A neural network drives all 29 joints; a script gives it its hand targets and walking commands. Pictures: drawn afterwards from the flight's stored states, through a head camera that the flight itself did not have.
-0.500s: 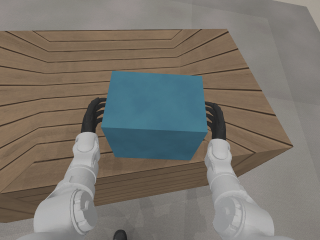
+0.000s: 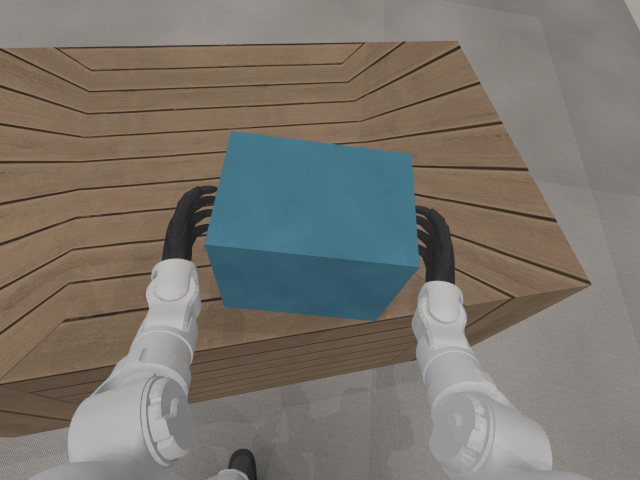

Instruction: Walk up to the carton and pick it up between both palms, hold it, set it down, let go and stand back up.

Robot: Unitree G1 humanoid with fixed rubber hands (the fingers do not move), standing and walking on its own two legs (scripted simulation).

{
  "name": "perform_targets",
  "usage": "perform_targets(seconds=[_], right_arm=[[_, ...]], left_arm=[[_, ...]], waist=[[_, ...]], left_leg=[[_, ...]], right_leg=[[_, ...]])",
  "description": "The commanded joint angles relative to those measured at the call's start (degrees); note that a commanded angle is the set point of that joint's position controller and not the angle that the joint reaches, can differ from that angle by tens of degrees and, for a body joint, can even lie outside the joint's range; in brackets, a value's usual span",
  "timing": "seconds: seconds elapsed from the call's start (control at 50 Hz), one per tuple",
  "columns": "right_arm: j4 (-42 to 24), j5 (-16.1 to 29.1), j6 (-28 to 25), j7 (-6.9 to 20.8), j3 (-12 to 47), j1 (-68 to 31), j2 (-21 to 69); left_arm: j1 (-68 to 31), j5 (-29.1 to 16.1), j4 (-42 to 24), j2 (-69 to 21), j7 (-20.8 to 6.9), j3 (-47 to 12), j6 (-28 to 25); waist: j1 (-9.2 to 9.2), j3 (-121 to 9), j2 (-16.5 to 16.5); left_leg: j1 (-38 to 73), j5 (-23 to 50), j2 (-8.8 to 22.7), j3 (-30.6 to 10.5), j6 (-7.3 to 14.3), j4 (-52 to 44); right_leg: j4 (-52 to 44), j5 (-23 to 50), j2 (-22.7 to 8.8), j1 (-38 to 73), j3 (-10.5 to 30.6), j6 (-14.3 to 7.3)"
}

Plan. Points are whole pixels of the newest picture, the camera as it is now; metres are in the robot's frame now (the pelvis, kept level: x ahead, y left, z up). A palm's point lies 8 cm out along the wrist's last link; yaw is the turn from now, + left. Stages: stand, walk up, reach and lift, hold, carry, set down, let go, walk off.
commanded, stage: set down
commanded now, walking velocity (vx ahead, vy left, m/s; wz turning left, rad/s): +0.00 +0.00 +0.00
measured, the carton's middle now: (311, 236) +0.45 +0.01 -0.07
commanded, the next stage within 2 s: none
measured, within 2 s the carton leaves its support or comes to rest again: neither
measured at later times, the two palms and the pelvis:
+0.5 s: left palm (180, 248) +0.39 +0.19 -0.02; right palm (436, 271) +0.37 -0.16 -0.01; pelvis -0.01 +0.01 +0.00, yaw -1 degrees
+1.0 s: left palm (162, 253) +0.39 +0.22 -0.04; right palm (432, 274) +0.37 -0.16 -0.03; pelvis -0.02 +0.02 -0.02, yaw -2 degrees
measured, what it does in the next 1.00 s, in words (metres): stands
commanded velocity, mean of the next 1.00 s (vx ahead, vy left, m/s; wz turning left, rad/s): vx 0.00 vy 0.00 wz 0.00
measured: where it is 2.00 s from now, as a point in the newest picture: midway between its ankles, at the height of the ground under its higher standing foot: outside the picture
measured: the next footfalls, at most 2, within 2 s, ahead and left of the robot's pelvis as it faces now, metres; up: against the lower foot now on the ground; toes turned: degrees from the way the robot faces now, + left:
none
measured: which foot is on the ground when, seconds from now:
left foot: down 0.00-1.00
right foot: down 0.00-1.00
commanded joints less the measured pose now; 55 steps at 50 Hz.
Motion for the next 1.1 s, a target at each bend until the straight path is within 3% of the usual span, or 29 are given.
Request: perform_targets(seconds=[0.0,0.12,0.14,0.16,0.18,0.2,0.22,0.26,0.36,0.38,0.4,0.48,0.52,0.54,0.56,0.62,0.68,0.7,0.74,0.78,0.82,0.84,0.9,0.92,0.98,1.02,1.04,1.06,1.08], right_arm=[[5.43,-5.58,-0.10,9.12,12.19,-27.35,22.58],[6.12,-4.18,0.65,9.35,10.30,-25.46,19.50],[6.46,-5.15,1.16,8.91,9.28,-26.08,21.99],[7.51,-4.87,0.65,8.79,8.64,-25.63,20.08],[6.89,-4.33,0.65,8.78,9.27,-26.35,20.29],[7.54,-4.63,0.78,8.85,8.48,-26.83,19.49],[7.71,-4.27,0.69,9.09,8.69,-25.57,19.61],[7.99,-3.52,0.89,9.09,7.61,-25.08,16.53],[9.06,0.63,1.14,7.39,8.42,-24.67,8.69],[6.39,2.49,0.37,7.03,10.23,-25.63,8.16],[8.12,2.87,0.37,6.21,9.69,-25.12,3.87],[7.43,8.50,0.53,4.53,12.92,-27.95,-2.61],[8.54,11.48,0.85,3.83,14.97,-28.16,-5.89],[8.30,13.09,1.34,3.77,16.73,-29.37,-4.32],[7.79,14.10,1.20,3.15,15.67,-30.18,-9.01],[9.45,17.11,0.96,2.70,18.56,-30.80,-10.46],[7.83,21.15,1.08,2.76,21.81,-33.46,-13.50],[10.24,21.06,0.44,2.73,22.29,-29.49,-13.62],[11.87,22.60,-0.02,2.13,22.75,-31.47,-15.20],[12.80,23.67,-0.30,2.38,24.12,-31.55,-15.77],[11.93,24.63,-0.55,2.77,24.43,-32.93,-16.52],[10.02,25.71,-2.67,2.64,25.44,-32.52,-17.97],[14.47,26.61,-1.98,3.70,26.52,-33.41,-19.89],[15.47,26.42,-3.09,3.30,26.70,-30.38,-20.96],[16.31,28.30,-3.66,3.16,29.07,-29.60,-20.71],[18.44,28.33,-4.44,3.37,29.35,-29.65,-21.83],[17.09,29.55,-6.73,3.24,31.72,-28.73,-22.14],[18.83,29.36,-6.57,3.42,29.09,-30.74,-23.05],[17.92,29.36,-6.97,3.50,30.59,-28.83,-22.65]], left_arm=[[-29.17,5.82,7.85,-15.97,-7.57,-3.27,-2.19],[-28.91,4.96,5.16,-14.07,-6.16,-4.66,-2.30],[-29.90,6.52,5.55,-15.74,-6.33,-2.22,-1.97],[-29.83,5.26,5.00,-15.34,-5.52,-3.91,-2.00],[-29.22,5.41,5.79,-15.63,-5.49,-3.03,-2.02],[-30.67,4.58,4.02,-15.65,-5.05,-3.78,-1.69],[-29.72,5.44,3.11,-15.01,-4.70,-3.04,-1.66],[-28.74,5.37,3.76,-13.76,-3.94,-4.05,-1.56],[-27.50,2.22,5.49,-6.00,-2.26,-4.07,-1.00],[-27.15,1.49,4.36,-5.58,-1.30,-4.70,-1.32],[-27.33,0.58,4.93,-1.67,-0.86,-3.83,-0.93],[-29.53,-4.22,5.44,4.80,0.74,-5.92,-1.29],[-31.34,-7.13,5.61,6.46,1.24,-8.91,-1.36],[-31.22,-7.19,5.36,6.40,1.35,-9.29,-1.33],[-32.53,-8.70,4.95,9.52,2.02,-10.75,-1.52],[-32.77,-10.40,7.46,12.09,2.52,-11.59,-1.93],[-35.35,-13.92,8.79,15.45,2.38,-13.34,-2.92],[-34.56,-14.67,8.44,15.35,2.12,-14.23,-3.61],[-35.01,-14.59,10.77,15.93,2.40,-14.48,-3.64],[-34.05,-16.16,13.47,16.07,1.70,-15.64,-4.59],[-36.85,-17.75,13.67,16.88,1.28,-17.04,-5.68],[-35.31,-19.72,10.62,16.07,1.36,-19.28,-6.70],[-35.43,-20.83,15.56,17.42,0.29,-19.66,-6.71],[-33.93,-20.82,15.62,17.11,0.27,-19.36,-6.99],[-30.00,-19.73,18.55,20.21,-0.83,-18.71,-6.60],[-29.15,-20.03,20.60,20.89,-1.62,-18.24,-6.90],[-27.65,-21.13,18.13,19.79,-1.86,-20.42,-7.63],[-31.14,-20.56,16.01,19.00,-1.39,-21.20,-7.80],[-29.91,-21.13,16.01,20.34,-1.69,-20.26,-8.26]], waist=[[4.63,-25.21,3.82],[3.97,-28.23,8.01],[4.17,-25.47,5.88],[2.88,-26.53,7.40],[4.12,-26.82,6.33],[2.76,-27.50,7.60],[3.98,-27.40,7.19],[3.74,-29.14,9.28],[3.37,-28.98,8.98],[4.68,-30.86,9.75],[3.50,-31.61,10.00],[3.26,-33.72,8.29],[1.17,-35.84,9.13],[2.82,-35.08,9.10],[1.07,-37.68,11.08],[1.93,-40.09,11.46],[2.21,-44.94,10.66],[0.50,-44.47,10.69],[0.42,-45.50,12.85],[0.32,-44.93,10.41],[0.58,-45.68,11.60],[0.94,-50.07,12.23],[0.65,-45.99,11.37],[-0.14,-48.61,10.98],[1.47,-43.61,10.42],[0.32,-40.40,10.15],[0.46,-43.63,10.65],[-0.82,-43.71,14.68],[0.27,-44.95,13.09]], left_leg=[[24.15,30.42,0.71,-2.63,2.13,9.26],[31.63,33.41,1.97,-3.50,0.94,10.48],[29.14,32.61,1.53,-3.44,1.51,10.12],[30.67,35.17,1.97,-3.88,0.80,11.09],[30.54,35.29,1.92,-3.80,1.22,10.90],[31.44,35.53,2.45,-4.32,0.77,10.28],[33.08,37.46,2.53,-4.29,0.93,10.62],[34.35,36.60,2.69,-4.35,0.29,11.01],[31.52,34.80,2.52,-4.31,0.48,11.48],[32.81,37.53,2.55,-4.85,0.15,12.30],[32.04,38.06,2.15,-4.42,-0.05,13.05],[27.72,36.61,2.18,-4.43,0.31,13.29],[27.85,36.80,2.04,-5.00,-0.14,14.93],[26.95,35.88,1.89,-4.98,0.13,15.60],[28.32,35.87,1.84,-5.09,-0.80,16.26],[28.06,39.18,2.66,-6.01,-1.40,17.54],[27.59,38.88,2.32,-5.95,-1.35,18.74],[28.80,40.68,2.42,-6.47,-1.68,19.08],[27.82,40.37,2.81,-6.72,-2.13,19.76],[26.77,40.45,2.76,-7.22,-1.96,20.24],[27.17,38.17,2.90,-7.35,-2.14,20.57],[30.48,43.41,2.99,-7.56,-3.12,21.87],[31.22,42.16,3.33,-8.15,-2.90,21.92],[31.67,42.71,2.94,-7.70,-3.41,21.72],[29.57,39.81,2.20,-7.48,-2.82,21.41],[29.09,39.19,2.25,-8.25,-2.43,20.28],[32.37,45.11,2.43,-8.51,-3.37,21.30],[33.83,44.52,2.49,-9.26,-4.22,22.07],[33.63,44.98,2.58,-9.01,-3.93,21.86]], right_leg=[[3.51,28.84,-2.88,-11.23,-1.60,4.22],[2.81,19.60,-2.40,-17.25,-2.37,2.90],[2.60,21.50,-2.41,-16.60,-2.05,3.45],[3.10,19.62,-2.16,-18.53,-2.47,3.37],[2.89,20.10,-2.24,-18.88,-2.16,3.15],[2.05,17.60,-1.94,-19.39,-2.86,3.10],[2.05,15.89,-1.82,-20.49,-2.41,2.74],[1.91,12.48,-1.54,-22.31,-2.98,1.48],[2.59,13.99,-1.48,-21.98,-2.40,1.66],[2.81,15.23,-1.30,-22.01,-2.21,1.38],[3.08,17.55,-1.22,-21.65,-2.31,1.59],[4.15,17.30,-0.85,-20.01,-1.55,2.00],[5.17,18.87,-0.77,-23.29,-1.55,2.34],[5.65,18.68,-0.78,-22.98,-1.19,2.24],[5.92,19.32,-0.57,-23.11,-1.22,2.14],[7.23,19.50,-0.77,-25.97,-0.55,2.40],[8.38,21.20,-0.61,-26.34,-0.25,2.57],[8.37,21.41,-0.42,-26.76,-0.31,2.84],[8.64,21.45,-0.34,-28.45,-0.45,2.95],[9.77,22.89,-0.59,-29.46,-0.07,3.55],[9.24,15.97,-0.61,-32.43,-0.98,3.03],[9.83,21.86,-0.24,-31.23,-1.16,2.79],[8.99,14.57,0.04,-34.65,-1.53,2.94],[8.65,19.02,0.23,-32.94,-1.61,3.15],[9.66,19.48,-0.47,-30.74,-0.79,3.76],[10.00,18.07,-0.84,-32.12,-1.34,4.29],[9.99,22.50,-0.14,-31.69,-1.65,4.43],[9.65,18.34,0.02,-34.17,-2.56,3.89],[8.51,17.84,-0.10,-33.61,-2.00,3.99]])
